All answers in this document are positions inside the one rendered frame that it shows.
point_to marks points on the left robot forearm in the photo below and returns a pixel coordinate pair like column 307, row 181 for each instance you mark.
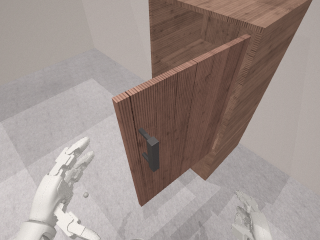
column 35, row 230

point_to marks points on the left robot hand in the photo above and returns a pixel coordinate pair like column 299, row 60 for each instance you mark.
column 57, row 185

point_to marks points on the cupboard door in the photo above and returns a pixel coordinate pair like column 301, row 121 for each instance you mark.
column 183, row 109

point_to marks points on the right robot hand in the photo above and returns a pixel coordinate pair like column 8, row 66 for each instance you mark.
column 255, row 226

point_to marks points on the handle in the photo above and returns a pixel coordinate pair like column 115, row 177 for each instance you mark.
column 152, row 149

